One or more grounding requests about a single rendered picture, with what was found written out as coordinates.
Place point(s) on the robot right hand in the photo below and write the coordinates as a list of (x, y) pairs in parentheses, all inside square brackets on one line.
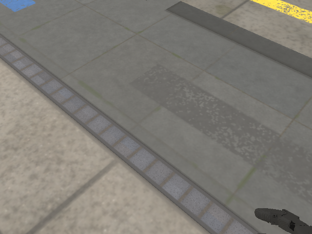
[(284, 219)]

